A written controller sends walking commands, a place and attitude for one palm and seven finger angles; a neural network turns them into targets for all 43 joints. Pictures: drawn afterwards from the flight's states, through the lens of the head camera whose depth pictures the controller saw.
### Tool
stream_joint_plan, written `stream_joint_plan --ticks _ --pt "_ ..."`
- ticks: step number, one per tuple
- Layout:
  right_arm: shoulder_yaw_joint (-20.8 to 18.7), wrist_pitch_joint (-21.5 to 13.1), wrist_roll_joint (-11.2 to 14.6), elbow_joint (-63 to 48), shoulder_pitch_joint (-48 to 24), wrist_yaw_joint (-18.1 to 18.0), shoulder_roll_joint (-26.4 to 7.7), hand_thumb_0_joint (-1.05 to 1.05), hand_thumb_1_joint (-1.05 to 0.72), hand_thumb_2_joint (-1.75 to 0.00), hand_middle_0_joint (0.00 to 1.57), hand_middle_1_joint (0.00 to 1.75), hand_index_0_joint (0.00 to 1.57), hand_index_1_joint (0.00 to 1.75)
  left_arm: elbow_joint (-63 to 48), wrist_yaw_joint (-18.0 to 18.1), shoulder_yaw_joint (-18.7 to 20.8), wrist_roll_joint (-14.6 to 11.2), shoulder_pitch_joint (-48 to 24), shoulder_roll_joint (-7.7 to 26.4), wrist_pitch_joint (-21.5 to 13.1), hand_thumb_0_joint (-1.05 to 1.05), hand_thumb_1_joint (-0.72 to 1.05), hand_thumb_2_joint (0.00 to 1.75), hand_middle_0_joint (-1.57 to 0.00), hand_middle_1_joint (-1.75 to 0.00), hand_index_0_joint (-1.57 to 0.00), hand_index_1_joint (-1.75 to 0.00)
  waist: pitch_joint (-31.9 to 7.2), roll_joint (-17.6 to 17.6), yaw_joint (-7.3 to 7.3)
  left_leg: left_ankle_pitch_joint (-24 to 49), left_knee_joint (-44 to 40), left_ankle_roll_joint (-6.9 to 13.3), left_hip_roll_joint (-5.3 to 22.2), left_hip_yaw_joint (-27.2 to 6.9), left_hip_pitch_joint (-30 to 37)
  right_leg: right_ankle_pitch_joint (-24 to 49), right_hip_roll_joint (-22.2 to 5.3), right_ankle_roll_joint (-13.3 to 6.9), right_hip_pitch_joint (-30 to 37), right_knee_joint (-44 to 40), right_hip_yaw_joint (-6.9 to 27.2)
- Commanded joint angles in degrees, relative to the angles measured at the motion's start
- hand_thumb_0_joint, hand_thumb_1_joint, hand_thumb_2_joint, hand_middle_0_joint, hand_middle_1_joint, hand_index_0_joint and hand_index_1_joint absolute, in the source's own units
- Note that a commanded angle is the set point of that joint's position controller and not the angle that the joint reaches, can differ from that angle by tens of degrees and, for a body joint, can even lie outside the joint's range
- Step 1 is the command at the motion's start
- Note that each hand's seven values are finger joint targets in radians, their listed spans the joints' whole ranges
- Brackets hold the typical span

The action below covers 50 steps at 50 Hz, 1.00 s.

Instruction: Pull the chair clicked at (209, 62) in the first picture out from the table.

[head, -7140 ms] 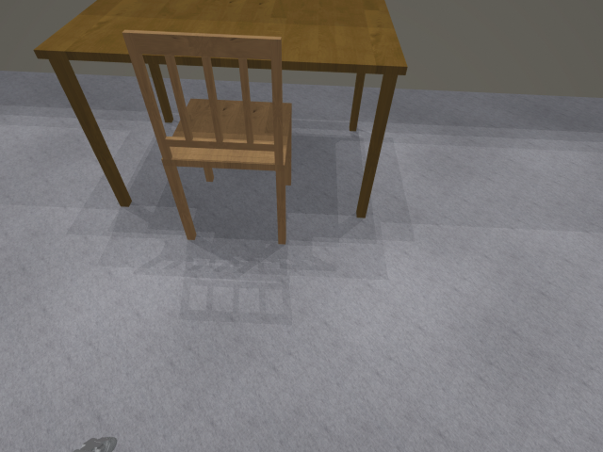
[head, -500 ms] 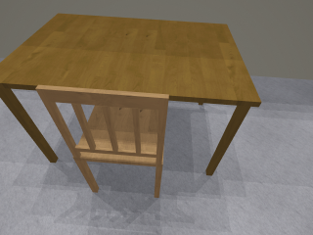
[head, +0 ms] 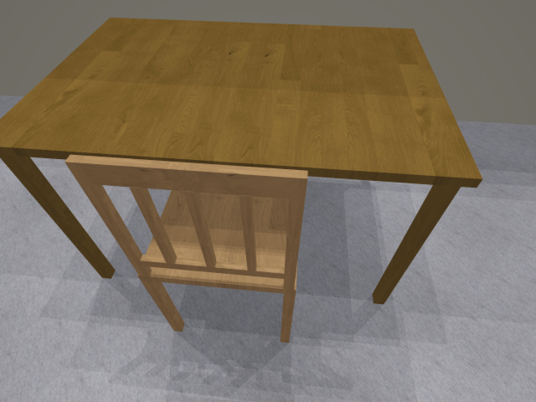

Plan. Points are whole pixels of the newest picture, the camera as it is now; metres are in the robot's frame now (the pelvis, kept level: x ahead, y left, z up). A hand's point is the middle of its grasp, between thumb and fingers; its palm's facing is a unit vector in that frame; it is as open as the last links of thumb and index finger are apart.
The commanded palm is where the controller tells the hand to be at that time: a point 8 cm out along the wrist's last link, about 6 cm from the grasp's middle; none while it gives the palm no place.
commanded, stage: come to a stop and stand still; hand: left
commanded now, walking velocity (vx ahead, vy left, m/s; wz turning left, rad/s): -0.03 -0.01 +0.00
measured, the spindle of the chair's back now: (202, 231) +0.46 +0.18 -0.10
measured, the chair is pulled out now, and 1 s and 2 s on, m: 0.00 0.00 0.00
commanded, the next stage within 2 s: look again from close up in 0.72 s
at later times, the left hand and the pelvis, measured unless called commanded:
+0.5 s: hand out of the picture +0.05 +0.15 -0.16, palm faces -0.01 -0.97 -0.23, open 7.3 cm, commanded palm none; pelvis +0.02 -0.02 +0.01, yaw -1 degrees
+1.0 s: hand out of the picture +0.01 +0.13 -0.17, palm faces +0.01 -0.98 -0.19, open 7.3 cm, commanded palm none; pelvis +0.01 -0.03 +0.01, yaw -1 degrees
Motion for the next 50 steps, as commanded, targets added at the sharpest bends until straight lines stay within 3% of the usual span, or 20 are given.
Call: stream_joint_plan --ticks 1,2,3,4,8,9,22,28,32,39,43,50 --pt "-0.82 -0.32 0.38 -2.84 2.97 0.10 -3.01 0.00 -0.90 -0.90 0.20 0.30 0.20 0.30 -1.36 -0.50 -0.12 0.26 4.84 6.02 0.04 0.00 0.90 0.90 -0.20 -0.30 -0.20 -0.30 1.79 0.40 -1.40 6.58 -6.01 -2.98 6.55 -6.59 -6.52 17.23 -7.62 -4.33 2.65 -8.98 10.52" --pt "-0.67 -0.31 0.12 -2.39 2.97 0.24 -2.93 0.00 -0.90 -0.90 0.20 0.30 0.20 0.30 -2.03 -0.54 -0.29 0.28 3.08 6.06 0.13 0.00 0.90 0.90 -0.20 -0.30 -0.20 -0.30 2.58 1.14 -1.68 10.08 -7.63 -2.75 7.09 -7.48 -6.29 17.46 -5.49 -2.75 2.88 -7.78 9.14" --pt "-0.74 -0.14 0.11 -2.09 3.21 0.19 -3.43 0.00 -0.90 -0.90 0.20 0.30 0.20 0.30 -2.26 -0.51 -0.12 0.26 2.19 5.93 -0.14 0.00 0.90 0.90 -0.20 -0.30 -0.20 -0.30 1.51 -5.68 -1.69 13.09 -7.11 -2.30 8.37 -7.96 -6.23 17.37 -3.83 -2.17 4.71 -7.52 8.25" --pt "-0.82 -0.43 0.19 -2.10 3.25 0.18 -4.76 0.00 -0.90 -0.90 0.20 0.30 0.20 0.30 -2.43 -0.37 -0.19 0.15 2.01 5.42 -0.21 0.00 0.90 0.90 -0.20 -0.30 -0.20 -0.30 0.48 -9.51 -1.41 15.99 -7.02 -2.19 8.72 -7.59 -4.94 18.80 -3.77 -1.78 5.76 -7.59 7.63" --pt "-0.36 -1.18 0.20 -0.64 2.56 0.04 -5.18 0.00 -0.90 -0.90 0.20 0.30 0.20 0.30 -2.31 -0.25 -0.09 -0.17 2.02 5.67 -0.25 0.00 0.90 0.90 -0.20 -0.30 -0.20 -0.30 -0.20 -0.89 -0.75 23.72 -9.37 -2.63 9.21 -6.41 -2.02 21.20 -3.47 -1.21 7.94 -7.61 6.81" --pt "-0.22 -1.22 0.20 -0.56 2.26 -0.03 -5.25 0.00 -0.90 -0.90 0.20 0.30 0.20 0.30 -2.21 -0.22 0.02 -0.14 2.52 5.81 -0.33 0.00 0.90 0.90 -0.20 -0.30 -0.20 -0.30 -0.47 -0.23 -0.56 24.58 -9.11 -2.68 9.21 -6.16 -1.44 21.86 -3.59 -1.20 8.18 -7.84 6.97" --pt "0.03 -1.27 0.47 3.14 4.72 -0.31 -4.19 0.00 -0.90 -0.90 0.20 0.30 0.20 0.30 0.60 -0.28 -0.08 -0.16 3.61 5.03 -0.81 0.00 0.90 0.90 -0.20 -0.30 -0.20 -0.30 -1.87 -1.45 -0.70 23.19 -9.69 -2.91 9.39 -5.10 1.73 25.55 -4.44 -1.53 9.98 -10.16 6.89" --pt "0.12 -1.06 0.52 4.65 5.48 -0.35 -3.37 0.00 -0.90 -0.90 0.20 0.30 0.20 0.30 2.19 -0.40 -0.39 -0.24 4.27 4.35 -0.78 0.00 0.90 0.90 -0.20 -0.30 -0.20 -0.30 -0.10 -2.40 -0.78 19.29 -10.54 -2.87 9.40 -5.09 1.00 22.71 -4.15 -1.54 9.11 -11.52 6.94" --pt "0.21 -1.32 0.63 5.21 5.97 -0.45 -3.18 0.00 -0.90 -0.90 0.20 0.30 0.20 0.30 3.02 -0.31 -0.50 -0.16 5.14 3.97 -0.99 0.00 0.90 0.90 -0.20 -0.30 -0.20 -0.30 -0.75 -1.90 -0.83 21.23 -10.20 -2.86 9.52 -5.04 1.73 24.34 -4.39 -1.58 9.25 -11.29 6.96" --pt "0.27 -1.25 0.65 5.82 6.18 -0.45 -2.43 0.00 -0.90 -0.90 0.20 0.30 0.20 0.30 3.89 -0.41 -0.68 -0.11 6.06 3.32 -0.91 0.00 0.90 0.90 -0.20 -0.30 -0.20 -0.30 1.44 -1.66 -0.73 17.59 -10.84 -2.77 9.41 -5.22 0.39 19.97 -4.10 -1.41 7.87 -12.66 6.96" --pt "0.29 -1.41 0.66 5.92 6.60 -0.54 -2.14 0.00 -0.90 -0.90 0.20 0.30 0.20 0.30 4.33 -0.43 -0.75 -0.21 6.70 3.13 -1.02 0.00 0.90 0.90 -0.20 -0.30 -0.20 -0.30 0.02 -1.19 -0.70 19.64 -10.79 -2.68 9.67 -5.23 1.45 21.04 -3.97 -1.46 8.41 -12.58 6.85" --pt "0.34 -1.48 0.70 6.09 6.76 -0.53 -1.68 0.00 -0.90 -0.90 0.20 0.30 0.20 0.30 4.50 -0.39 -0.77 0.02 7.20 2.72 -0.92 0.00 0.90 0.90 -0.20 -0.30 -0.20 -0.30 2.23 -1.30 -0.51 18.36 -11.14 -2.67 9.55 -5.51 0.06 18.86 -4.05 -1.27 7.34 -13.09 6.75"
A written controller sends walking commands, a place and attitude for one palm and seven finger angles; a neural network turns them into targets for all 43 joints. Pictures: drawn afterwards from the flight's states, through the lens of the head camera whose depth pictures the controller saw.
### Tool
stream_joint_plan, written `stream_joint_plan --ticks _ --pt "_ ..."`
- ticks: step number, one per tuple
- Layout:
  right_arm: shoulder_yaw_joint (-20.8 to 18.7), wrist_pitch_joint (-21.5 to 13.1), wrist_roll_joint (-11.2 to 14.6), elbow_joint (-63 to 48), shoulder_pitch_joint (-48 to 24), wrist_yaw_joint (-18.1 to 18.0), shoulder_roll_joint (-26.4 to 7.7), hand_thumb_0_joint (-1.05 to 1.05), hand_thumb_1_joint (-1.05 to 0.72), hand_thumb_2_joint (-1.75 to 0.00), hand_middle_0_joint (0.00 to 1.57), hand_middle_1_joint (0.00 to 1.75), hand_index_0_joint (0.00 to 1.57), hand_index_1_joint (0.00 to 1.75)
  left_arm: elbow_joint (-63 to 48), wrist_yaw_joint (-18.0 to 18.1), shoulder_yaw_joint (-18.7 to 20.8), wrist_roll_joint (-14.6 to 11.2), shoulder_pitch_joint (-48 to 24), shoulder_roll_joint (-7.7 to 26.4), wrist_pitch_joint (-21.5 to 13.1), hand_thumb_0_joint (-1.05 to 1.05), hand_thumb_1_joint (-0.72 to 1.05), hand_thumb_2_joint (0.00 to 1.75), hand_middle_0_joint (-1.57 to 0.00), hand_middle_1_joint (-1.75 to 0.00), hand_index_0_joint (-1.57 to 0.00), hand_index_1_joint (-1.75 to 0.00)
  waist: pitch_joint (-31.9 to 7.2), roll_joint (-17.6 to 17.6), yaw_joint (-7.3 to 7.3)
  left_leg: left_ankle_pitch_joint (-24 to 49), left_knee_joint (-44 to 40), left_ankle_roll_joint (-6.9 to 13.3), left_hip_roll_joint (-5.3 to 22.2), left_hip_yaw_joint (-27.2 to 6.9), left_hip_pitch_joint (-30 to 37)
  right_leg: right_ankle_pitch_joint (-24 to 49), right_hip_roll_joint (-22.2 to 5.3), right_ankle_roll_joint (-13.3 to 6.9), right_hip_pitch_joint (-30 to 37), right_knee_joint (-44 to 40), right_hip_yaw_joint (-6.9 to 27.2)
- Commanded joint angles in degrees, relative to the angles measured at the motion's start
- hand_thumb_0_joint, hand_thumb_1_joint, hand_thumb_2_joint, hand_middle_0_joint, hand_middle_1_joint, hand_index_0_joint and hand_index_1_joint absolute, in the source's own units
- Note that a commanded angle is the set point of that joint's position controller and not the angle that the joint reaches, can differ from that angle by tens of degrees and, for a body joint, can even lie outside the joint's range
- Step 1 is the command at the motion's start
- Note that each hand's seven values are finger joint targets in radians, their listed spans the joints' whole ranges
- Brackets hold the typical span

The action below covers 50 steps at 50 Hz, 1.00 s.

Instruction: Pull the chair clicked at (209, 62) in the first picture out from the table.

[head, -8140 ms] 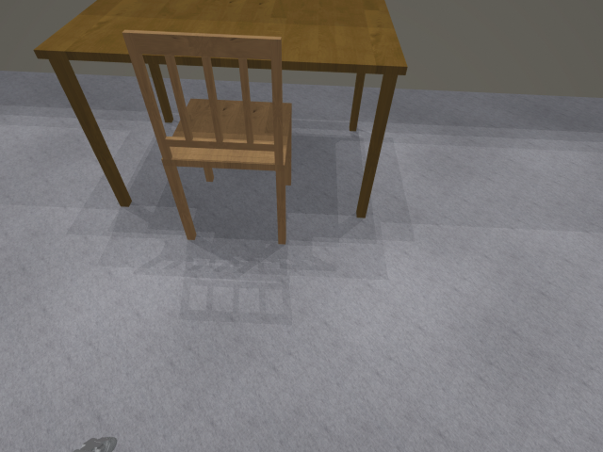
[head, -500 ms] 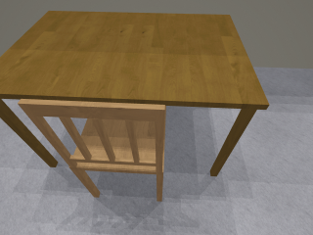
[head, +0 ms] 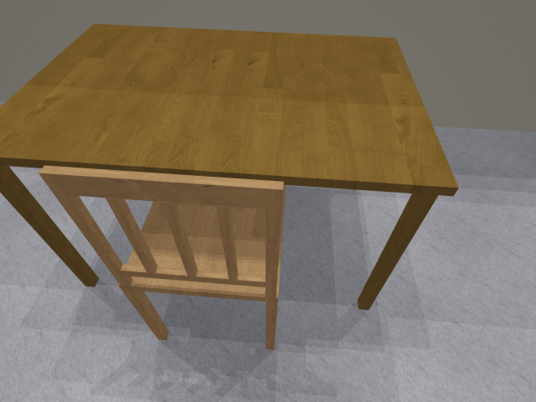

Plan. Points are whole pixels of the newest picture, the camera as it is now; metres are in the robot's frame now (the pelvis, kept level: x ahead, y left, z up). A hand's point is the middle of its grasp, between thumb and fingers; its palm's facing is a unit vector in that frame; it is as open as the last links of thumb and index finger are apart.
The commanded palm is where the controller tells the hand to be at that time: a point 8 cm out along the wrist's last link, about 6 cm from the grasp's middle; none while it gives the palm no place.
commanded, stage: look again from close up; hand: left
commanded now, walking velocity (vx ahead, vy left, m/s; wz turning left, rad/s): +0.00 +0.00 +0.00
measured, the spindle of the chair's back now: (182, 241) +0.44 +0.21 -0.11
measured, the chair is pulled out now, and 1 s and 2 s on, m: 0.00 0.00 0.00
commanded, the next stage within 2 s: raise the hand toward the chair's back in 0.52 s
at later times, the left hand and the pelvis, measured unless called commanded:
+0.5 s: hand out of the picture -0.03 +0.16 -0.18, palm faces +0.03 -0.98 -0.18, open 7.3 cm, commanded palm none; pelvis -0.02 +0.00 +0.00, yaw +0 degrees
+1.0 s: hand (183, 389) +0.15 +0.13 -0.04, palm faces -0.10 -0.99 +0.03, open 8.8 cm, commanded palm +0.10 +0.22 -0.06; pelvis -0.06 -0.01 -0.07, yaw +2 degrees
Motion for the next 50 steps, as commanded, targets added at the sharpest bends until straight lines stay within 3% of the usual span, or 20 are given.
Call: stream_joint_plan --ticks 1,8,17,22,30,31,32,33,34,35,36,37,39,40,41,42,43,45,48,50 --pt "-0.83 -0.25 0.17 -0.60 5.99 -0.39 -4.46 0.00 -0.90 -0.90 0.20 0.30 0.20 0.30 -1.82 0.11 0.92 0.02 3.97 4.86 -0.68 0.00 0.90 0.90 -0.20 -0.30 -0.20 -0.30 2.50 -0.46 -0.07 16.04 -3.74 0.50 7.01 -5.13 -4.41 16.68 -7.02 -1.98 1.73 -2.70 6.28" --pt "-0.78 -0.16 0.16 -0.50 6.51 -0.26 -3.93 0.00 -0.90 -0.90 0.20 0.30 0.20 0.30 -1.92 -0.01 0.91 0.00 4.10 4.77 -0.57 0.00 0.90 0.90 -0.20 -0.30 -0.20 -0.30 3.62 -0.71 0.14 12.74 -4.56 0.62 6.83 -5.30 -5.86 13.38 -6.85 -1.84 1.55 -3.72 6.03" --pt "-0.69 -0.45 0.21 -0.14 7.67 -0.26 -3.66 0.00 -0.90 -0.90 0.20 0.30 0.20 0.30 -1.83 0.05 0.95 0.07 4.67 4.47 -0.65 0.00 0.90 0.90 -0.20 -0.30 -0.20 -0.30 2.52 0.08 0.10 14.02 -4.38 0.57 6.83 -5.55 -5.78 13.54 -6.93 -1.86 1.84 -3.21 5.96" --pt "-0.69 -0.42 0.27 -0.01 7.81 -0.26 -3.35 0.00 -0.90 -0.90 0.20 0.30 0.20 0.30 -1.60 0.06 0.85 0.10 4.98 4.15 -0.58 0.00 0.90 0.90 -0.20 -0.30 -0.20 -0.30 3.85 0.52 0.18 13.24 -4.51 0.66 6.87 -5.55 -6.31 12.24 -6.81 -1.76 0.88 -3.56 5.94" --pt "-0.74 -0.36 0.27 0.07 8.09 -0.20 -3.00 0.00 -0.90 -0.90 0.20 0.30 0.20 0.30 -1.35 0.06 0.83 0.18 5.65 3.82 -0.64 0.00 0.90 0.90 -0.20 -0.30 -0.20 -0.30 4.14 -0.95 0.20 11.29 -4.34 0.72 6.58 -5.58 -6.79 10.73 -6.84 -1.70 0.34 -4.13 6.12" --pt "-1.48 -0.90 0.42 -4.42 0.60 0.37 -6.59 0.00 -0.90 -0.90 0.20 0.30 0.20 0.30 1.22 1.98 1.29 0.98 8.45 6.73 -2.09 0.00 0.90 0.90 -0.20 -0.30 -0.20 -0.30 4.44 -2.56 2.08 20.94 7.18 -1.01 7.42 -2.83 -11.80 37.45 -9.79 -0.34 1.66 -0.28 5.62" --pt "-3.16 -9.64 2.69 -26.09 1.78 -2.11 -18.18 0.00 -0.90 -0.90 0.20 0.30 0.20 0.30 -85.81 0.64 3.61 -11.42 -33.20 16.24 -13.36 0.00 0.88 0.89 -0.20 -0.30 -0.20 -0.30 -24.97 8.76 -5.15 23.95 0.58 -0.51 1.45 -4.88 0.11 21.42 -4.43 -0.07 7.69 2.43 3.89" --pt "-1.48 -14.28 3.29 -22.71 -5.70 -3.94 -12.81 0.00 -0.90 -0.90 0.20 0.30 0.20 0.30 -84.48 4.34 9.55 -9.56 -27.80 20.92 -12.17 0.00 0.85 0.88 -0.20 -0.29 -0.20 -0.29 -21.18 13.47 -2.51 21.72 0.98 -1.39 2.91 -1.93 0.69 8.46 -1.84 -0.59 3.42 5.16 2.74" --pt "-2.02 -17.40 2.83 -24.79 -3.18 -3.21 -10.10 0.00 -0.90 -0.90 0.20 0.30 0.20 0.30 -65.91 4.65 -1.30 -7.44 -1.18 3.11 -3.77 0.00 0.83 0.87 -0.19 -0.29 -0.19 -0.29 -14.25 11.75 -2.06 21.81 -0.72 -2.00 3.67 -3.81 -6.14 0.43 -1.54 -0.77 -2.35 5.71 -2.13" --pt "-1.73 -18.57 4.23 -22.76 -2.85 -2.94 -10.57 0.00 -0.90 -0.90 0.20 0.30 0.20 0.30 -59.71 4.45 -5.19 -9.81 2.23 -4.30 -0.61 0.00 0.81 0.86 -0.19 -0.29 -0.19 -0.29 -5.36 3.62 -2.31 14.95 1.09 -2.08 2.99 -5.14 -11.29 0.34 -2.08 0.12 -6.19 5.27 -3.95" --pt "-2.33 -19.41 4.05 -25.37 -3.83 -3.22 -13.47 0.00 -0.90 -0.90 0.20 0.30 0.20 0.30 -66.29 3.53 -5.38 -11.49 -2.87 -2.40 -3.53 0.00 0.78 0.85 -0.19 -0.28 -0.19 -0.28 -1.83 -0.07 -3.23 7.96 3.81 -1.18 2.45 -6.45 -14.52 -0.41 -2.42 0.63 -8.38 3.96 -3.78" --pt "-3.05 -20.29 3.29 -26.60 -3.74 -3.10 -14.94 0.00 -0.90 -0.90 0.20 0.30 0.20 0.30 -66.79 2.61 -3.31 -11.12 -4.13 0.61 -6.52 0.00 0.76 0.84 -0.19 -0.28 -0.19 -0.28 -1.89 -4.79 -4.62 2.97 6.54 -0.59 1.64 -6.78 -17.30 -4.19 -2.31 0.79 -11.66 3.87 -3.46" --pt "-4.15 -20.80 1.66 -29.70 -3.39 -2.10 -14.70 0.00 -0.90 -0.90 0.20 0.30 0.20 0.30 -60.71 -0.33 -2.37 -10.06 -3.63 -0.80 -12.40 0.00 0.71 0.82 -0.18 -0.27 -0.18 -0.27 -2.05 -13.34 -4.85 -2.20 12.94 -0.70 -0.05 -6.19 -24.38 -11.88 -2.36 0.78 -18.95 6.82 -3.78" --pt "-4.86 -20.99 1.26 -31.61 -4.41 -1.40 -14.48 0.00 -0.90 -0.90 0.20 0.30 0.20 0.30 -54.49 -2.92 -0.69 -10.74 3.31 -1.96 -16.12 0.00 0.69 0.81 -0.18 -0.27 -0.18 -0.27 -0.96 -18.09 -2.56 -4.49 15.94 -1.20 0.00 -5.59 -29.78 -16.17 -2.54 0.62 -21.99 9.19 -3.87" --pt "-5.28 -21.07 0.97 -33.82 -5.43 -0.40 -14.37 0.00 -0.90 -0.90 0.20 0.30 0.20 0.30 -52.29 -6.25 -0.09 -11.78 8.88 -3.02 -20.45 0.00 0.67 0.80 -0.18 -0.26 -0.18 -0.26 -2.99 -18.79 -0.41 -4.79 18.64 -1.64 -0.41 -4.73 -33.57 -17.71 -2.53 0.29 -22.63 11.77 -3.40" --pt "-5.96 -20.71 0.75 -36.24 -6.45 0.80 -14.46 0.00 -0.90 -0.90 0.20 0.30 0.20 0.30 -52.71 -9.83 2.28 -12.91 14.02 -1.92 -24.97 0.00 0.64 0.79 -0.17 -0.26 -0.17 -0.26 -5.92 -16.83 1.41 -3.74 20.97 -2.18 -0.84 -3.82 -35.98 -16.01 -2.50 -0.21 -21.40 14.34 -2.95" --pt "-6.65 -19.72 1.02 -37.71 -6.78 2.61 -14.63 0.00 -0.90 -0.90 0.20 0.30 0.20 0.30 -50.69 -13.40 6.58 -12.94 18.77 1.83 -28.89 0.00 0.62 0.78 -0.17 -0.26 -0.17 -0.26 -8.25 -10.19 3.19 -0.81 22.99 -3.02 -1.39 -2.84 -36.40 -11.39 -2.64 -1.32 -19.62 17.10 -2.13" --pt "-7.29 -17.74 0.92 -41.45 -9.96 4.52 -14.83 0.00 -0.90 -0.90 0.20 0.30 0.20 0.30 -51.92 -19.09 9.24 -11.58 17.80 6.09 -35.83 0.00 0.57 0.76 -0.17 -0.25 -0.17 -0.25 -10.10 -4.99 2.93 1.40 28.06 -2.99 -1.83 -1.93 -40.84 -4.53 -2.80 -1.93 -21.51 23.13 -1.47" --pt "-7.35 -13.53 1.45 -46.09 -10.72 4.80 -14.17 0.00 -0.90 -0.90 0.20 0.30 0.20 0.30 -57.52 -19.48 12.90 -11.40 16.38 9.56 -33.50 0.00 0.50 0.73 -0.16 -0.24 -0.16 -0.24 -14.45 -1.34 5.45 0.91 30.47 -2.09 -2.39 -1.12 -46.26 -3.07 -2.59 -1.91 -22.02 27.81 0.19" --pt "-6.88 -11.89 1.98 -49.35 -11.09 3.95 -13.50 0.00 -0.90 -0.90 0.20 0.30 0.20 0.30 -68.12 -17.82 11.72 -13.10 11.07 8.84 -31.74 0.00 0.46 0.71 -0.16 -0.23 -0.16 -0.23 -17.91 2.17 4.15 0.00 31.80 -1.52 -2.01 -0.90 -45.58 -3.95 -2.34 -1.64 -23.13 28.45 1.10"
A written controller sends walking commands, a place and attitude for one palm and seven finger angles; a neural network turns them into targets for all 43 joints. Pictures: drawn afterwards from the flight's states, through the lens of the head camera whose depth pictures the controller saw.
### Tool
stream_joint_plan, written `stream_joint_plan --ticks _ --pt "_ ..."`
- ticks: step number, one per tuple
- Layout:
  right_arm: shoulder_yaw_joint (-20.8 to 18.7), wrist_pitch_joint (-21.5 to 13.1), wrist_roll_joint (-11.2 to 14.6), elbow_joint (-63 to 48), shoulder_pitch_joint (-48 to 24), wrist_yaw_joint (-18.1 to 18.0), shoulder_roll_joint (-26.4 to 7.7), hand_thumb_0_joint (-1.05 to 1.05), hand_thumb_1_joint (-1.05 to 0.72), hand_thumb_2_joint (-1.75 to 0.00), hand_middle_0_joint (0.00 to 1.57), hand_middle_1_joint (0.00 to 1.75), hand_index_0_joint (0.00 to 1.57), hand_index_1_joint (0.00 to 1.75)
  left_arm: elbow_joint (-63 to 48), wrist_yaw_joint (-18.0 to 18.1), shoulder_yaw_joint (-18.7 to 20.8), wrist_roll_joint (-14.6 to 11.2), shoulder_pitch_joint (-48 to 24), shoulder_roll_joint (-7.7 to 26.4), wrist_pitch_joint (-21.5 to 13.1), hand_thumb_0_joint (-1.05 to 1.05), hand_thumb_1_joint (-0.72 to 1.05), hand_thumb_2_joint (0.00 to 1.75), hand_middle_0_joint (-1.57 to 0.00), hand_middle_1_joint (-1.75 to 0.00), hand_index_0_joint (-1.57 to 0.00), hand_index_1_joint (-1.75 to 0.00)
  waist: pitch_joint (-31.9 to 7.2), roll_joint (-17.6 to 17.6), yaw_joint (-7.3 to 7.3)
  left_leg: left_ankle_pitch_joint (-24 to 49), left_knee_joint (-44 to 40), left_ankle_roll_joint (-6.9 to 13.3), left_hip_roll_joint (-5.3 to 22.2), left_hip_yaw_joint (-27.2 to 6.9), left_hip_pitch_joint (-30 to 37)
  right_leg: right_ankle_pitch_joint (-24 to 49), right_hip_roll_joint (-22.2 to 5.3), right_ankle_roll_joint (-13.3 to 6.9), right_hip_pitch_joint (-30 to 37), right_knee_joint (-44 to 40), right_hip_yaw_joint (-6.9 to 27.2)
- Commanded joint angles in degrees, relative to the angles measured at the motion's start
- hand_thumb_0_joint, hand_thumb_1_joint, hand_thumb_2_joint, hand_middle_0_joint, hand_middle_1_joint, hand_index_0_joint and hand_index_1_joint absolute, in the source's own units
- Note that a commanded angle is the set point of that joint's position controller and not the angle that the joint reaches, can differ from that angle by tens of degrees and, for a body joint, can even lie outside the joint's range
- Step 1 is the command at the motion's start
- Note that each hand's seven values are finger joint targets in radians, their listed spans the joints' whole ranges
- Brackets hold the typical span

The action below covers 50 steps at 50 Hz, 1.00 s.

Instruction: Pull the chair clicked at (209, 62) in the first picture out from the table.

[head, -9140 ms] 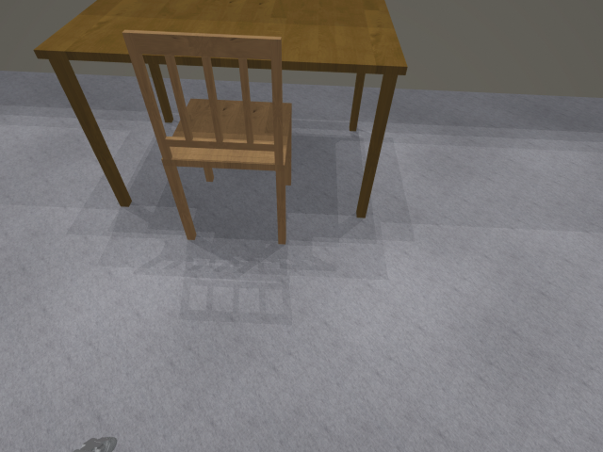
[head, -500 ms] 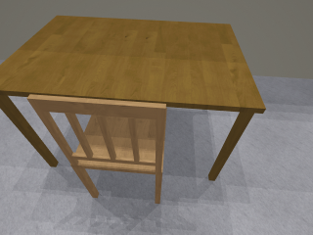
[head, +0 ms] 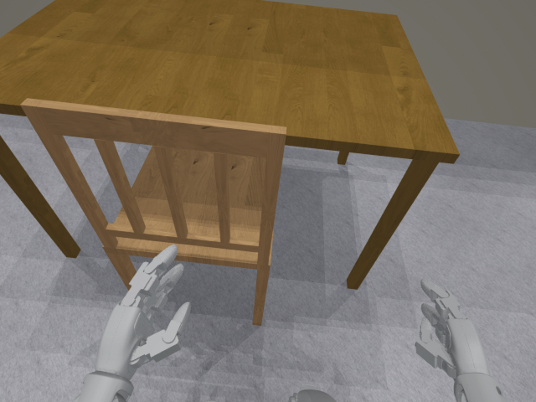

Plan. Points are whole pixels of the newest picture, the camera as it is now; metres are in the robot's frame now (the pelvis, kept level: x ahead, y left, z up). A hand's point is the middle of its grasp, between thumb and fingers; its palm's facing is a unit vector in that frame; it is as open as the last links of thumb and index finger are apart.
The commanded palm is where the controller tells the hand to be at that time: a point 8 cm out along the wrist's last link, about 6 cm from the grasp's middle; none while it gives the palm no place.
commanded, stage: raise the hand toward the chair's back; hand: left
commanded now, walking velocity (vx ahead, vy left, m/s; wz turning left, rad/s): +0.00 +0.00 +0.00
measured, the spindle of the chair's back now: (173, 196) +0.50 +0.21 -0.04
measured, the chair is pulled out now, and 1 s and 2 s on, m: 0.00 0.00 0.00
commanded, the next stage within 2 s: aim the fingers beside a spindle in 1.72 s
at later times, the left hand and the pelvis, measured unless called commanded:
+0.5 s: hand (135, 336) +0.21 +0.18 +0.02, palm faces -0.03 -1.00 -0.04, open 13.2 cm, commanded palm +0.18 +0.24 +0.02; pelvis -0.01 +0.00 -0.02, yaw +2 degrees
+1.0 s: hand (117, 319) +0.23 +0.21 +0.03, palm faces -0.05 -1.00 -0.06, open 16.7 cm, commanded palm +0.21 +0.27 +0.03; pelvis +0.01 +0.01 -0.01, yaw +2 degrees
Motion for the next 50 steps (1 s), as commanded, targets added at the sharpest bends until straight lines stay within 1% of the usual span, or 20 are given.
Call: stream_joint_plan --ticks 1,2,3,4,6,8,10,13,15,18,19,23,24,28,31,33,34,41,48,50 --pt "-0.51 1.66 0.66 -12.39 -2.00 -0.53 -3.38 0.00 -0.90 -0.90 0.20 0.30 0.20 0.30 -19.93 2.41 8.04 -3.07 4.93 8.69 -0.85 0.00 0.43 0.70 -0.15 -0.23 -0.15 -0.23 -8.01 8.16 5.43 13.08 -4.95 -1.01 -1.17 -1.31 -8.05 6.86 -0.34 -1.17 10.63 -4.04 2.50" --pt "-0.52 1.72 0.42 -12.27 -0.61 -0.94 -2.88 0.00 -0.90 -0.90 0.20 0.30 0.20 0.30 -24.92 3.90 8.30 -2.95 3.10 9.13 -1.72 0.00 0.41 0.69 -0.15 -0.22 -0.15 -0.22 -10.44 10.68 4.56 14.97 -3.88 -0.84 -0.59 -2.05 -6.45 8.84 -0.09 -1.13 9.80 -3.08 2.31" --pt "-0.25 1.73 0.02 -11.64 0.84 -1.29 -2.87 0.00 -0.90 -0.90 0.20 0.30 0.20 0.30 -30.02 4.71 7.65 -2.95 -0.75 9.73 -2.87 0.00 0.39 0.68 -0.15 -0.22 -0.15 -0.22 -11.59 9.93 2.60 15.97 -2.40 -0.69 -0.03 -3.21 -6.20 10.06 0.44 -0.88 7.97 -1.73 2.11" --pt "-0.03 1.67 -0.23 -11.18 1.02 -1.64 -2.73 0.00 -0.90 -0.90 0.20 0.30 0.20 0.30 -32.26 4.98 6.79 -2.48 -1.11 9.34 -3.88 0.00 0.36 0.67 -0.15 -0.22 -0.15 -0.22 -12.36 10.88 1.81 16.69 -1.49 -0.53 0.45 -3.90 -5.19 10.09 0.54 -0.80 6.57 -1.74 1.99" --pt "1.07 0.79 -0.23 -9.74 1.27 -2.08 -3.08 0.00 -0.90 -0.90 0.20 0.30 0.20 0.30 -32.76 3.60 1.81 -2.34 -3.60 6.81 -5.57 0.00 0.32 0.65 -0.14 -0.21 -0.14 -0.21 -9.97 10.62 -1.40 14.79 0.78 -0.18 0.93 -4.95 -6.13 7.44 0.60 -0.42 1.84 -1.80 1.49" --pt "1.74 -0.20 -0.05 -8.04 1.62 -2.76 -4.13 0.00 -0.90 -0.90 0.20 0.30 0.20 0.30 -29.73 0.47 0.08 -2.74 -6.31 7.50 -5.36 0.00 0.27 0.63 -0.14 -0.20 -0.14 -0.20 -8.22 8.42 -3.46 11.57 2.80 0.31 1.02 -5.71 -8.76 3.70 0.73 -0.24 -0.54 -2.16 1.99" --pt "1.84 -0.85 0.56 -7.40 1.76 -3.49 -4.44 0.00 -0.90 -0.90 0.20 0.30 0.20 0.30 -25.26 -2.53 1.66 -3.45 -3.86 9.47 -2.66 0.00 0.22 0.61 -0.13 -0.19 -0.13 -0.19 -9.86 6.55 -2.73 8.04 2.94 0.40 0.87 -5.71 -11.28 -1.09 0.26 0.18 1.11 -3.69 2.70" --pt "1.91 -0.68 1.75 -7.80 0.95 -4.22 -4.35 0.00 -0.90 -0.90 0.20 0.30 0.20 0.30 -19.86 -5.40 5.81 -5.18 1.45 11.69 4.59 0.00 0.15 0.58 -0.13 -0.18 -0.13 -0.18 -12.66 4.06 0.19 8.22 1.18 0.45 0.38 -5.44 -12.62 -2.25 0.09 0.40 6.34 -5.07 2.97" --pt "1.93 0.03 2.10 -8.76 0.15 -4.66 -3.72 0.00 -0.90 -0.90 0.20 0.30 0.20 0.30 -22.50 -5.17 9.25 -6.39 1.54 13.35 8.43 0.00 0.11 0.56 -0.12 -0.18 -0.12 -0.18 -15.82 2.54 1.65 10.11 -0.17 0.47 0.10 -5.03 -12.40 -0.77 -0.53 0.91 10.75 -6.09 3.16" --pt "2.09 0.56 1.72 -8.58 -1.24 -5.03 -2.32 0.00 -0.90 -0.90 0.20 0.30 0.20 0.30 -22.69 -2.66 13.52 -8.15 3.23 13.92 10.38 0.00 0.04 0.53 -0.11 -0.16 -0.11 -0.16 -15.77 1.57 3.75 12.83 -1.20 0.01 0.09 -5.07 -12.60 1.60 -0.55 0.57 14.12 -6.03 3.00" --pt "2.15 0.54 1.70 -8.78 -0.59 -5.02 -1.92 0.00 -0.90 -0.90 0.20 0.30 0.20 0.30 -24.34 -1.93 12.80 -7.90 3.23 12.76 9.73 0.00 0.01 0.52 -0.11 -0.16 -0.11 -0.16 -15.98 1.65 3.58 13.56 -1.77 0.03 0.17 -5.03 -11.81 2.78 -0.54 0.59 13.76 -5.92 2.52" --pt "1.79 -0.07 1.48 -7.46 -0.35 -4.89 -2.05 0.00 -0.90 -0.90 0.20 0.30 0.20 0.30 -21.52 0.16 11.12 -6.58 3.32 11.46 6.07 0.00 -0.08 0.48 -0.10 -0.15 -0.10 -0.15 -10.52 0.78 2.41 11.31 -2.55 -0.03 0.37 -5.10 -12.87 -0.64 -0.53 0.54 9.93 -6.36 1.84" --pt "1.77 -0.26 1.45 -7.57 0.40 -4.79 -2.39 0.00 -0.90 -0.90 0.20 0.30 0.20 0.30 -21.48 -0.06 9.82 -6.11 3.06 10.79 5.22 0.00 -0.10 0.47 -0.10 -0.14 -0.10 -0.14 -10.02 1.74 1.86 10.52 -2.81 0.03 0.28 -4.90 -12.56 -1.58 -0.67 0.57 9.03 -6.61 1.76" --pt "1.52 -1.03 1.54 -7.26 1.34 -4.87 -3.51 0.00 -0.90 -0.90 0.20 0.30 0.20 0.30 -21.11 -0.98 9.10 -5.74 1.65 12.03 3.58 0.00 -0.20 0.43 -0.09 -0.13 -0.09 -0.13 -9.24 5.30 1.20 10.41 -3.68 0.06 0.29 -5.16 -10.24 -0.98 -0.54 0.21 6.81 -6.17 0.66" --pt "1.19 -1.19 1.49 -7.19 2.38 -4.95 -3.75 0.00 -0.90 -0.90 0.20 0.30 0.20 0.30 -22.77 -0.91 10.54 -6.09 1.37 13.24 2.86 0.00 -0.27 0.40 -0.08 -0.12 -0.08 -0.12 -11.88 5.91 1.47 13.43 -4.33 -0.06 0.33 -5.17 -8.07 3.16 -0.49 0.23 8.37 -5.48 -0.21" --pt "1.14 -0.72 1.40 -7.10 2.50 -4.96 -3.94 0.00 -0.90 -0.90 0.20 0.30 0.20 0.30 -21.47 -0.56 12.03 -6.42 1.57 14.19 3.13 0.00 -0.31 0.38 -0.08 -0.11 -0.08 -0.11 -11.14 5.89 1.74 14.72 -4.72 -0.33 0.36 -5.36 -7.57 4.49 -0.05 0.02 8.58 -5.15 -0.76" --pt "1.18 -0.57 1.54 -7.18 2.60 -4.92 -3.94 0.00 -0.90 -0.90 0.20 0.30 0.20 0.30 -21.45 -0.74 10.90 -6.44 1.57 12.63 3.19 0.00 -0.34 0.37 -0.08 -0.11 -0.08 -0.11 -10.87 6.09 1.31 15.02 -4.77 -0.33 0.44 -5.20 -6.78 5.03 0.03 0.16 8.01 -5.24 -0.99" --pt "1.61 0.14 1.29 -7.66 3.33 -4.60 -4.53 0.00 -0.90 -0.90 0.20 0.30 0.20 0.30 -22.06 -1.37 10.50 -5.82 -1.38 13.66 4.19 0.00 -0.50 0.30 -0.06 -0.08 -0.06 -0.08 -11.62 8.65 0.86 19.10 -5.55 -1.05 0.87 -6.07 -3.38 8.42 0.31 0.03 7.51 -4.90 -2.08" --pt "2.15 0.77 1.31 -7.80 3.50 -4.75 -4.74 0.00 -0.90 -0.90 0.20 0.30 0.20 0.30 -19.19 -2.75 12.95 -6.42 -4.25 15.36 6.50 0.00 -0.50 0.30 -0.06 -0.08 -0.06 -0.08 -11.24 6.30 0.74 19.59 -5.92 -1.18 0.88 -6.26 -3.28 9.50 0.67 0.15 8.66 -5.59 -2.33" --pt "2.29 0.67 1.37 -7.86 3.71 -4.76 -4.68 0.00 -0.90 -0.90 0.20 0.30 0.20 0.30 -19.60 -3.14 13.16 -6.74 -4.98 15.37 6.57 0.00 -0.50 0.30 -0.06 -0.08 -0.06 -0.08 -11.70 7.43 0.86 20.94 -6.20 -1.50 0.90 -6.21 -2.43 10.52 0.54 0.10 9.09 -5.70 -2.39"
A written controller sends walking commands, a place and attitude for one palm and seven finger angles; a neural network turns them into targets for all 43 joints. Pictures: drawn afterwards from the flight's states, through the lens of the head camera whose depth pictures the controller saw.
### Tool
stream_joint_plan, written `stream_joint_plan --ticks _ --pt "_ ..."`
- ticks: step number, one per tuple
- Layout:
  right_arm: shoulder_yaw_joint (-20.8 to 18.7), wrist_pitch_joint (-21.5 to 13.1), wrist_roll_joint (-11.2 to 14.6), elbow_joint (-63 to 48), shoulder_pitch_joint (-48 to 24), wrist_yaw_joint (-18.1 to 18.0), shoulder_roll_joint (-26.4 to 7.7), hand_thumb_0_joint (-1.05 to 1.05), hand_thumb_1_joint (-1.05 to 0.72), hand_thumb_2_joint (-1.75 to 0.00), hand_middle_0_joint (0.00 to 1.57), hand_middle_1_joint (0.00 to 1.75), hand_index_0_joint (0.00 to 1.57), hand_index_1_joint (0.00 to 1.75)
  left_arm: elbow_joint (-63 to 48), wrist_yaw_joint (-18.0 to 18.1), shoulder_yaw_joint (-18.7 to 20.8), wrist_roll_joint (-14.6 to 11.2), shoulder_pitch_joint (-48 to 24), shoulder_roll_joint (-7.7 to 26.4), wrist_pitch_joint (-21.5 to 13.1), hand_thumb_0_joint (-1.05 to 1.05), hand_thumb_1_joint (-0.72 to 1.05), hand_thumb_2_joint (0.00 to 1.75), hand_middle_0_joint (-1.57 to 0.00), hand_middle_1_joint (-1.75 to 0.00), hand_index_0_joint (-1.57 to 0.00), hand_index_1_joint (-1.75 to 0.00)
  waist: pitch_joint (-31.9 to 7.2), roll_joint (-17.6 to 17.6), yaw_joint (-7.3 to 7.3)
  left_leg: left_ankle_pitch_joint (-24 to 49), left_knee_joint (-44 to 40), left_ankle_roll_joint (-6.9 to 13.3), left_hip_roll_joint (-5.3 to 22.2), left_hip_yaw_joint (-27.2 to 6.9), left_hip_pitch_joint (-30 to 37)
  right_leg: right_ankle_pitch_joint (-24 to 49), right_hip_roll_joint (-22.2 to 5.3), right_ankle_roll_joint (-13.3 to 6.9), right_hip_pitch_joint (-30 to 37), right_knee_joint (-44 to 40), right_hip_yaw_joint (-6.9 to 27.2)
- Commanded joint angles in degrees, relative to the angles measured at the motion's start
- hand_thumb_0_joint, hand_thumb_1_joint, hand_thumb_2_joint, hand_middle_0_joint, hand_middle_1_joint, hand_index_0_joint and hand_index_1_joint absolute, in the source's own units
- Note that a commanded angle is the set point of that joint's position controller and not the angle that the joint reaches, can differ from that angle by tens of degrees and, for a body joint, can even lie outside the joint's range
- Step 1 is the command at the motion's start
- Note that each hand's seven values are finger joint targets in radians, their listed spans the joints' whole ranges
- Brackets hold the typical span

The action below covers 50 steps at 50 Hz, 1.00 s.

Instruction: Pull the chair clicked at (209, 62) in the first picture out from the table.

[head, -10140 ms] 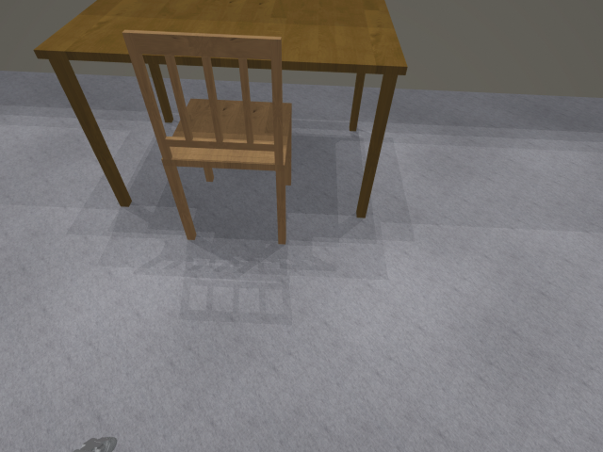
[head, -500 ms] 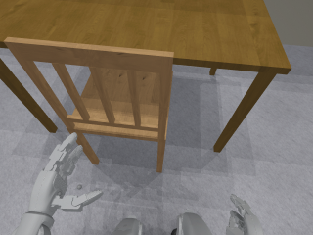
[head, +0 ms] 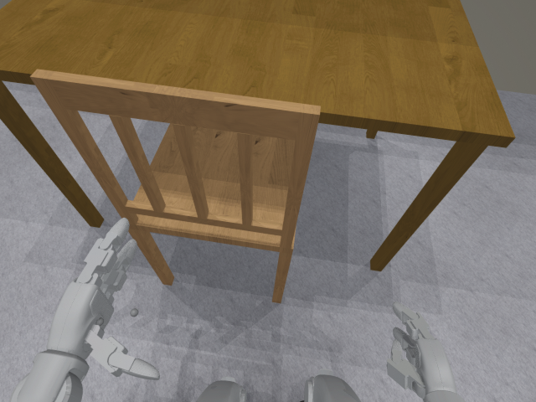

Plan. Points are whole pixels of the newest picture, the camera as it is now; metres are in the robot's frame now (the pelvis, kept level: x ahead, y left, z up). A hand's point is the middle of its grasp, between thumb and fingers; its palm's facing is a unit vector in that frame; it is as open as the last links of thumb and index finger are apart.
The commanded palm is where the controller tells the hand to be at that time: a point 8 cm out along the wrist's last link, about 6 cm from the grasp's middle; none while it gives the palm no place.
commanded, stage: raise the hand toward the chair's back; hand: left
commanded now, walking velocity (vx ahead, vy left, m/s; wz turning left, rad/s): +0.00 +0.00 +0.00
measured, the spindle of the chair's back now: (194, 176) +0.50 +0.17 -0.03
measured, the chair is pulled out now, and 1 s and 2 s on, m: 0.00 0.00 0.00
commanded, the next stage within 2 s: aim the fingers beside a spindle in 0.72 s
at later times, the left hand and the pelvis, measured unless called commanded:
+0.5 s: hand (125, 292) +0.25 +0.21 +0.04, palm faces -0.09 -0.99 -0.05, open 16.9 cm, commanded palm +0.23 +0.26 +0.05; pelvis +0.01 +0.01 +0.01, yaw +0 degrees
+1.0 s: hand (131, 294) +0.25 +0.20 +0.04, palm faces -0.09 -0.99 -0.05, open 16.9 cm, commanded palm +0.24 +0.25 +0.04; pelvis +0.00 +0.00 +0.00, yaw +0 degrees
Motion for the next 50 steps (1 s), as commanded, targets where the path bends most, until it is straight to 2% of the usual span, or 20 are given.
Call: stream_joint_plan --ticks 1,9,11,13,15,19,22,23,27,29,32,33,35,38,39,41,42,43,45,50 --pt "-4.19 -2.61 0.42 -7.60 0.62 -1.03 -8.83 0.00 -0.90 -0.90 0.20 0.30 0.20 0.30 -10.92 -0.61 5.92 -1.72 -4.30 7.82 -3.04 0.00 -0.50 0.30 -0.06 -0.08 -0.06 -0.08 -13.06 2.22 -0.57 23.57 -11.43 -2.51 0.85 -2.20 5.58 11.86 0.87 -0.56 14.24 -6.45 1.62" --pt "-4.20 -2.98 0.53 -6.58 0.93 -1.06 -9.35 0.00 -0.90 -0.90 0.20 0.30 0.20 0.30 -8.78 -2.11 7.72 -2.52 -5.90 9.34 -2.38 0.00 -0.50 0.30 -0.06 -0.08 -0.06 -0.08 -14.11 1.80 -0.62 26.49 -11.93 -2.56 0.98 -2.30 6.44 14.04 0.87 -0.50 15.96 -7.07 1.57" --pt "-4.23 -3.10 0.56 -6.30 0.98 -1.05 -9.52 0.00 -0.90 -0.90 0.20 0.30 0.20 0.30 -8.63 -2.39 8.28 -2.87 -6.99 9.93 -2.22 0.00 -0.50 0.30 -0.06 -0.08 -0.06 -0.08 -13.98 3.19 -0.55 26.44 -12.19 -2.67 0.96 -2.14 6.83 13.85 0.75 -0.46 15.84 -7.35 1.57" --pt "-4.36 -3.30 0.53 -6.21 0.74 -0.92 -9.54 0.00 -0.90 -0.90 0.20 0.30 0.20 0.30 -8.21 -2.43 8.29 -2.98 -6.01 9.79 -2.33 0.00 -0.50 0.30 -0.06 -0.08 -0.06 -0.08 -13.94 2.51 -0.40 27.87 -12.34 -2.76 1.05 -2.34 7.14 14.49 0.84 -0.56 16.21 -7.36 1.45" --pt "-4.51 -3.47 0.46 -6.03 1.24 -0.67 -9.48 0.00 -0.90 -0.90 0.20 0.30 0.20 0.30 -8.93 -2.38 8.41 -3.16 -5.51 9.76 -2.78 0.00 -0.50 0.30 -0.06 -0.08 -0.06 -0.08 -15.33 3.69 -0.15 30.04 -12.36 -2.98 1.08 -2.29 8.21 15.83 0.67 -0.49 16.69 -7.27 1.47" --pt "-4.64 -3.37 0.48 -5.69 1.12 -0.34 -9.55 0.00 -0.90 -0.90 0.20 0.30 0.20 0.30 -7.26 -1.91 7.85 -3.10 -5.23 8.85 -3.22 0.00 -0.50 0.30 -0.06 -0.08 -0.06 -0.08 -12.91 2.49 -0.65 28.07 -12.71 -2.97 1.12 -2.28 7.06 14.16 0.84 -0.48 15.50 -7.58 1.27" --pt "-4.69 -3.25 0.42 -5.94 1.12 -0.26 -9.75 0.00 -0.90 -0.90 0.20 0.30 0.20 0.30 -7.34 -1.96 7.98 -2.90 -6.05 9.38 -3.51 0.00 -0.50 0.30 -0.06 -0.08 -0.06 -0.08 -13.01 3.39 -0.58 26.33 -12.79 -2.90 1.01 -2.01 6.60 13.14 0.67 -0.49 15.48 -7.71 1.52" --pt "-4.68 -3.21 0.43 -5.76 1.15 -0.26 -9.78 0.00 -0.90 -0.90 0.20 0.30 0.20 0.30 -7.24 -1.79 8.21 -2.68 -5.86 9.81 -3.64 0.00 -0.50 0.30 -0.06 -0.08 -0.06 -0.08 -12.82 2.70 -0.64 26.97 -12.81 -2.91 1.14 -2.23 6.76 13.35 0.82 -0.63 15.53 -7.62 1.43" --pt "-4.60 -3.28 0.41 -6.00 1.20 -0.18 -9.69 0.00 -0.90 -0.90 0.20 0.30 0.20 0.30 -8.60 -1.84 8.15 -2.89 -6.17 9.76 -4.41 0.00 -0.50 0.30 -0.06 -0.08 -0.06 -0.08 -13.93 3.71 -0.47 27.40 -12.95 -3.04 1.18 -2.36 7.47 13.25 0.76 -0.63 15.79 -7.58 1.49" --pt "-4.42 -3.17 0.41 -5.71 1.03 -0.11 -9.62 0.00 -0.90 -0.90 0.20 0.30 0.20 0.30 -7.97 -1.87 7.58 -2.83 -6.26 9.19 -4.41 0.00 -0.50 0.30 -0.06 -0.08 -0.06 -0.08 -12.79 4.33 -0.80 26.65 -13.04 -3.03 1.23 -2.49 7.53 12.46 0.95 -0.66 14.71 -7.65 1.35" --pt "-4.44 -3.15 0.43 -5.88 0.88 -0.21 -9.69 0.00 -0.90 -0.90 0.20 0.30 0.20 0.30 -7.50 -2.02 7.84 -3.01 -6.74 9.44 -4.37 0.00 -0.50 0.30 -0.06 -0.08 -0.06 -0.08 -12.94 3.23 -0.94 24.31 -12.85 -2.70 1.05 -2.32 6.50 11.34 0.84 -0.53 14.89 -7.94 1.60" --pt "-4.43 -3.17 0.40 -5.73 0.72 -0.30 -9.72 0.00 -0.90 -0.90 0.20 0.30 0.20 0.30 -6.81 -2.14 7.99 -3.03 -6.74 9.62 -4.29 0.00 -0.50 0.30 -0.06 -0.08 -0.06 -0.08 -12.88 1.68 -1.16 23.69 -12.73 -2.50 1.09 -2.45 6.10 11.12 0.94 -0.49 14.96 -7.99 1.63" --pt "-4.32 -3.29 0.44 -5.84 0.60 -0.29 -9.65 0.00 -0.90 -0.90 0.20 0.30 0.20 0.30 -7.49 -2.47 7.79 -3.26 -7.18 9.45 -4.36 0.00 -0.50 0.30 -0.06 -0.08 -0.06 -0.08 -13.02 3.36 -0.93 23.75 -12.82 -2.52 0.96 -2.30 6.40 11.32 0.84 -0.57 15.08 -8.06 1.78" --pt "-4.27 -3.35 0.44 -5.74 0.42 -0.42 -9.75 0.00 -0.90 -0.90 0.20 0.30 0.20 0.30 -6.63 -2.64 8.17 -3.26 -7.08 9.87 -4.01 0.00 -0.50 0.30 -0.06 -0.08 -0.06 -0.08 -12.94 1.99 -1.01 23.03 -12.48 -2.18 0.94 -2.25 5.46 11.00 0.88 -0.51 15.28 -8.09 1.95" --pt "-4.12 -3.40 0.42 -5.72 0.50 -0.39 -9.60 0.00 -0.90 -0.90 0.20 0.30 0.20 0.30 -7.49 -2.71 7.69 -3.26 -7.39 9.52 -4.13 0.00 -0.50 0.30 -0.06 -0.08 -0.06 -0.08 -13.13 3.45 -0.95 23.40 -12.67 -2.31 0.86 -2.32 5.96 11.23 0.77 -0.59 15.36 -8.07 1.87" --pt "-4.13 -3.43 0.45 -5.70 0.54 -0.37 -9.61 0.00 -0.90 -0.90 0.20 0.30 0.20 0.30 -7.47 -2.80 7.46 -3.22 -7.09 9.31 -4.14 0.00 -0.50 0.30 -0.06 -0.08 -0.06 -0.08 -13.08 3.18 -0.94 24.11 -12.76 -2.46 0.94 -2.41 6.27 11.65 0.78 -0.61 15.45 -8.03 1.76" --pt "-4.12 -3.53 0.41 -5.71 0.48 -0.37 -9.47 0.00 -0.90 -0.90 0.20 0.30 0.20 0.30 -7.31 -2.74 6.80 -3.33 -7.50 8.47 -4.12 0.00 -0.50 0.30 -0.06 -0.08 -0.06 -0.08 -12.74 2.91 -1.14 24.31 -12.60 -2.51 0.94 -2.48 6.19 11.85 0.77 -0.53 14.95 -7.91 1.63" --pt "-4.17 -3.52 0.36 -5.19 0.54 -0.39 -9.66 0.00 -0.90 -0.90 0.20 0.30 0.20 0.30 -6.51 -2.50 7.15 -2.99 -8.21 9.02 -4.11 0.00 -0.50 0.30 -0.06 -0.08 -0.06 -0.08 -12.91 2.00 -1.45 24.06 -11.93 -2.25 1.10 -2.43 5.72 11.77 0.88 -0.48 14.28 -7.58 1.74" --pt "-4.01 -3.62 0.26 -4.92 0.73 -0.48 -9.84 0.00 -0.90 -0.90 0.20 0.30 0.20 0.30 -6.31 -2.42 5.47 -2.62 -11.82 8.13 -4.50 0.00 -0.50 0.30 -0.06 -0.08 -0.06 -0.08 -11.96 2.67 -2.16 22.11 -11.67 -2.40 1.06 -2.69 5.11 10.00 0.75 -0.45 12.39 -7.20 1.63" --pt "-3.98 -3.43 0.17 -4.63 0.93 -0.72 -10.23 0.00 -0.90 -0.90 0.20 0.30 0.20 0.30 -3.77 -1.98 6.42 -1.92 -15.04 9.67 -4.75 0.00 -0.50 0.30 -0.06 -0.08 -0.06 -0.08 -13.14 2.78 -1.63 20.80 -11.36 -2.31 0.92 -2.60 3.88 8.83 0.56 -0.63 12.41 -6.60 2.08"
